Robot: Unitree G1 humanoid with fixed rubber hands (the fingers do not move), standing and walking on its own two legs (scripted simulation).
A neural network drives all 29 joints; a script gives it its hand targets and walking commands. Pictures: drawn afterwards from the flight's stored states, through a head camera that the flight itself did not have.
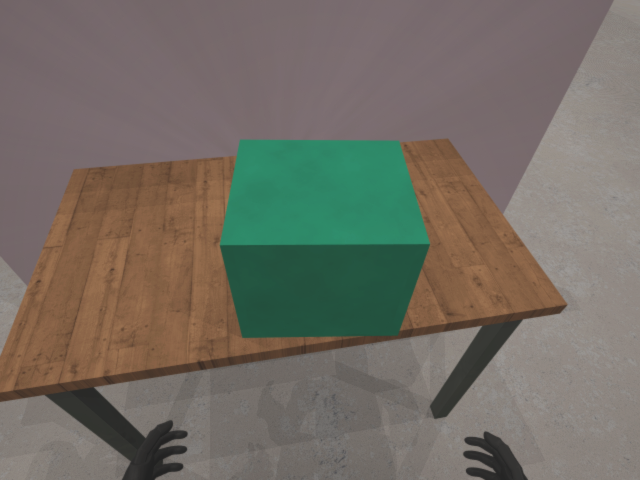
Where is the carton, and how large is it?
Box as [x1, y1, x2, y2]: [220, 140, 429, 337]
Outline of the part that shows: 240,140 220,241 220,247 242,337 397,335 429,245 399,142 378,140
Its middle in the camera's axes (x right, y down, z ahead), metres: +0.00 -0.01 +0.64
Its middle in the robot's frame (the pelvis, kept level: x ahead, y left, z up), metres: +0.49 +0.02 +0.01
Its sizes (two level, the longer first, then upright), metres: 0.259 0.229 0.229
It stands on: a table, 0.67 m high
